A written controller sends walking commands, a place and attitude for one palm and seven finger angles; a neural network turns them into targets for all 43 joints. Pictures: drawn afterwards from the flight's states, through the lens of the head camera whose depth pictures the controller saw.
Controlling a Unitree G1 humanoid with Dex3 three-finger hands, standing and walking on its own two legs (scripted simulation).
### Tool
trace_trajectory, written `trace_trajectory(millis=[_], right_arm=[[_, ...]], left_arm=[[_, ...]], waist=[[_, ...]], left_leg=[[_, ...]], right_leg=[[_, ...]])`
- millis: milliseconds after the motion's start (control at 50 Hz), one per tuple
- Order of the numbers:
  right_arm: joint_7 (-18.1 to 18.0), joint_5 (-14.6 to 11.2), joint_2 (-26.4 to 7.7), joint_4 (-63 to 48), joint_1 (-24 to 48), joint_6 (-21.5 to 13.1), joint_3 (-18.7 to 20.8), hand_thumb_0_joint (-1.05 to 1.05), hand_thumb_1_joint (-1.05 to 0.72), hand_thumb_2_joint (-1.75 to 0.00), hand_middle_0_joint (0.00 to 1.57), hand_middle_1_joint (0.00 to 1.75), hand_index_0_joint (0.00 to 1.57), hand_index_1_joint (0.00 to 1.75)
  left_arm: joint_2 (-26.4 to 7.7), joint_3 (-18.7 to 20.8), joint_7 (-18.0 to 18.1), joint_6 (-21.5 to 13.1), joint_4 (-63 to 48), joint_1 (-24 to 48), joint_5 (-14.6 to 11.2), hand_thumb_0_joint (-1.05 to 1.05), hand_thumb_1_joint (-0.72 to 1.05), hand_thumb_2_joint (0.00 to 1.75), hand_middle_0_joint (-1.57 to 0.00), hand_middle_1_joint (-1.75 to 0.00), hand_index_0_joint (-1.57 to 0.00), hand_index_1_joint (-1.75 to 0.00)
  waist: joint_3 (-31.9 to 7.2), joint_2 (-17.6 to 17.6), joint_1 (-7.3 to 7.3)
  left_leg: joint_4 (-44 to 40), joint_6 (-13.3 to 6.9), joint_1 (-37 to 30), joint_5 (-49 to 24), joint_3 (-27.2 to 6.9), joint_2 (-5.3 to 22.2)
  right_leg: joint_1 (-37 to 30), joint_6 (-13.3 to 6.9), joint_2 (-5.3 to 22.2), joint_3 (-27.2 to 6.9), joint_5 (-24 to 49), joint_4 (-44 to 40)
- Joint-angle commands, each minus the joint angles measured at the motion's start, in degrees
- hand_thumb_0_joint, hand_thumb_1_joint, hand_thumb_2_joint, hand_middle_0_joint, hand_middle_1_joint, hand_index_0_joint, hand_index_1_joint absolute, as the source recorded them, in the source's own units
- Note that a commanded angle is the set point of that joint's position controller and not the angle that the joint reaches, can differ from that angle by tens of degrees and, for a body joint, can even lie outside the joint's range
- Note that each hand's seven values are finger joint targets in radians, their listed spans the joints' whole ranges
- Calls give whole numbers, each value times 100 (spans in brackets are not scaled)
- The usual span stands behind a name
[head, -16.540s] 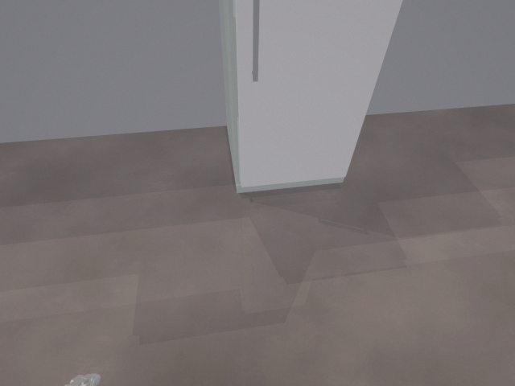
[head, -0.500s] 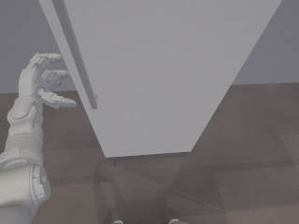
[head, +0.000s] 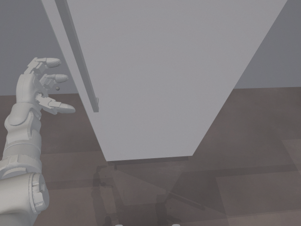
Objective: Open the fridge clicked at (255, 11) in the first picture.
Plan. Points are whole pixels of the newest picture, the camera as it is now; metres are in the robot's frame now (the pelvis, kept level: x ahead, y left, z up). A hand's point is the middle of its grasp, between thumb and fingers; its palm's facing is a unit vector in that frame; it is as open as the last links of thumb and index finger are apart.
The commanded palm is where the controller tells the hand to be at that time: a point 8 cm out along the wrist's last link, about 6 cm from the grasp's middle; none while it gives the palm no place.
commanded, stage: move the hooked fingers beside the handle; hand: left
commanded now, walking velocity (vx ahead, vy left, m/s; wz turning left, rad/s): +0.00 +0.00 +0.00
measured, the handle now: (78, 48) +0.50 +0.19 +0.18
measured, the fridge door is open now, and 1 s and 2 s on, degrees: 0 0 0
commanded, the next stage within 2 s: feel for the door with the fingertips in 0.32 s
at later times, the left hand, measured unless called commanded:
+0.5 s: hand (63, 86) +0.45 +0.23 +0.11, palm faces +0.08 -1.00 +0.01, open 14.0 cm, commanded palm +0.42 +0.27 +0.11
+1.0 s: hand (73, 85) +0.45 +0.20 +0.11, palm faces +0.10 -1.00 +0.00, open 14.0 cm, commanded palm +0.42 +0.25 +0.11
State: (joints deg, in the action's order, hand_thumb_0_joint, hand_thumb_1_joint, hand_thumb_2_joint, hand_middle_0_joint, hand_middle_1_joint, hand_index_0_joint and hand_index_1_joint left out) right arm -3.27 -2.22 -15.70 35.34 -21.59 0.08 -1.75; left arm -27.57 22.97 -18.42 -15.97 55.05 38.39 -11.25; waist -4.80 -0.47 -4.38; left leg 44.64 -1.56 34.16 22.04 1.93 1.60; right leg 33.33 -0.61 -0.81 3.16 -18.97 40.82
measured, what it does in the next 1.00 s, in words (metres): stands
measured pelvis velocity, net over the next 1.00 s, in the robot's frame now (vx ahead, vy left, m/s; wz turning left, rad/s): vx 0.00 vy -0.01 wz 0.00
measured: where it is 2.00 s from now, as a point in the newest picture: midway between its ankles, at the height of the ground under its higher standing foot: outside the picture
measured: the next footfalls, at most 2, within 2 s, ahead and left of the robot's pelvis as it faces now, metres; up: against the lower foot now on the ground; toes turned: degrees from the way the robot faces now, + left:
none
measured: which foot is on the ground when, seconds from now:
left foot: down 0.00-1.00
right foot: down 0.00-1.00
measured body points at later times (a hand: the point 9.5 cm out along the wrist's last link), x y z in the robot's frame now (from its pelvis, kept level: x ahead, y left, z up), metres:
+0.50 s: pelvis +0.00 +0.00 +0.00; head +0.06 +0.01 +0.44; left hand +0.44 +0.28 +0.11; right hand +0.05 -0.26 -0.11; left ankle +0.00 +0.10 -0.71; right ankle +0.01 -0.12 -0.71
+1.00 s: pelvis +0.00 -0.01 +0.00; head +0.05 +0.00 +0.44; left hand +0.43 +0.26 +0.11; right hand +0.07 -0.27 -0.11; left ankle +0.00 +0.10 -0.71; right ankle +0.01 -0.12 -0.71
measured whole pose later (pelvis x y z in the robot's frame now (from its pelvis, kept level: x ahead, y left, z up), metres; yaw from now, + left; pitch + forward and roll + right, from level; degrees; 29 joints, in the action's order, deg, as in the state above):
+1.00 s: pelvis +0.00 -0.01 +0.00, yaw +0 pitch +11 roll -1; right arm -2.4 -1.8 -14.9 35.3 -20.2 -0.3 -1.9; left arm -23.4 20.1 -11.4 -16.8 55.6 40.7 -8.8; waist -4.5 -0.8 -4.7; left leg 45.0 -1.1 34.0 21.9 1.8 1.6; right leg 33.6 -1.1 -0.8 3.2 -19.4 42.1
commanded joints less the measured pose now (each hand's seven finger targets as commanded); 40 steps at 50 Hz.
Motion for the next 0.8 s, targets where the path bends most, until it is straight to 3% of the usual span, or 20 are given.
trace_trajectory(millis=[0, 60, 120, 160, 180, 220, 280, 360, 480, 540, 600, 640, 760, 780], right_arm=[[-72, -28, -920, -492, -369, -180, 340, 0, -90, -90, 20, 30, 20, 30], [-77, -24, -919, -508, -346, -178, 320, 0, -90, -90, 20, 30, 20, 30], [-48, -8, -903, -520, -329, -210, 337, 0, -90, -90, 20, 30, 20, 30], [-43, -2, -916, -502, -346, -207, 330, 0, -90, -90, 20, 30, 20, 30], [-56, -10, -918, -482, -336, -188, 314, 0, -90, -90, 20, 30, 20, 30], [-54, -4, -922, -490, -331, -181, 301, 0, -90, -90, 20, 30, 20, 30], [-59, 3, -913, -491, -349, -179, 295, 0, -90, -90, 20, 30, 20, 30], [-40, 19, -924, -500, -403, -178, 318, 0, -90, -90, 20, 30, 20, 30], [-17, -13, -898, -504, -408, -154, 344, 0, -90, -90, 20, 30, 20, 30], [-26, -8, -911, -489, -426, -146, 346, 0, -90, -90, 20, 30, 20, 30], [11, 8, -871, -467, -416, -165, 362, 0, -90, -90, 20, 30, 20, 30], [19, 17, -858, -456, -423, -170, 375, 0, -90, -90, 20, 30, 20, 30], [68, 11, -832, -499, -339, -178, 374, 0, -90, -90, 20, 30, 20, 30], [57, 0, -823, -487, -307, -163, 359, 0, -90, -90, 20, 30, 20, 30]], left_arm=[[-1391, 54, -1, -289, -1150, 2504, -80, 0, -50, 30, -30, -120, -30, -120], [-1411, 19, 67, -310, -1066, 2694, -15, 0, -50, 30, -30, -120, -30, -120], [-1261, -64, 138, -417, -1280, 2778, -8, 0, -50, 30, -30, -120, -30, -120], [-1321, 27, 172, -415, -1178, 2703, -34, 0, -50, 30, -30, -120, -30, -120], [-1358, 10, 178, -384, -1007, 2752, -9, 0, -50, 30, -30, -120, -30, -120], [-1434, 31, 189, -358, -909, 2819, 48, 0, -50, 30, -30, -120, -30, -120], [-1440, -32, 206, -410, -958, 3066, 103, 0, -50, 30, -30, -120, -30, -120], [-1518, 149, 190, -510, -1066, 2809, 23, 0, -50, 30, -30, -120, -30, -120], [-1075, -139, 151, -335, -1056, 2556, -56, 0, -50, 30, -30, -120, -30, -120], [-1191, -71, 259, -331, -1235, 2744, -50, 0, -50, 30, -30, -120, -30, -120], [-1090, -88, 401, -375, -1387, 2694, 6, 0, -50, 30, -30, -120, -30, -120], [-966, -176, 487, -427, -1476, 2692, 35, 0, -50, 30, -30, -120, -30, -120], [-951, -75, 673, -373, -1530, 2254, 86, 0, -50, 30, -30, -120, -30, -120], [-861, -178, 690, -331, -1412, 2389, 94, 0, -50, 30, -30, -120, -30, -120]], waist=[[-1808, -409, -66], [-1756, -462, -103], [-2085, -676, -57], [-2122, -469, -54], [-1947, -368, -97], [-1868, -402, -71], [-1952, -523, -133], [-2302, -457, -19], [-1974, -370, -75], [-1962, -357, -83], [-2089, -546, -33], [-2128, -475, -73], [-2095, -404, 68], [-1872, -294, -38]], left_leg=[[-526, -9, -1161, -1802, -350, -64], [-516, -2, -1161, -1707, -385, -67], [-471, 50, -1490, -1913, -447, -50], [-429, 33, -1421, -2003, -438, -52], [-450, 28, -1243, -1847, -418, -49], [-480, 18, -1076, -1663, -397, -74], [-441, 11, -1155, -1703, -406, -73], [-409, 31, -1304, -2006, -425, -60], [-472, -9, -1163, -1826, -361, -67], [-482, -18, -1100, -1779, -366, -84], [-473, 1, -1220, -1836, -351, -90], [-440, 0, -1338, -1998, -372, -78], [-466, 9, -1192, -2064, -309, -99], [-486, -9, -1077, -1867, -267, -99]], right_leg=[[-670, -78, -125, -145, 1620, -319], [-546, -88, -111, -147, 1477, -303], [-480, -108, -125, -122, 1479, -240], [-550, -90, -128, -137, 1598, -227], [-550, -76, -119, -140, 1551, -240], [-600, -80, -101, -147, 1479, -237], [-528, -74, -102, -170, 1486, -226], [-728, -89, -134, -154, 1695, -172], [-666, -72, -143, -141, 1639, -283], [-760, -87, -129, -148, 1615, -290], [-738, -81, -136, -162, 1642, -274], [-705, -92, -145, -133, 1703, -246], [-920, -91, -135, -152, 1911, -217], [-858, -63, -128, -171, 1840, -278]])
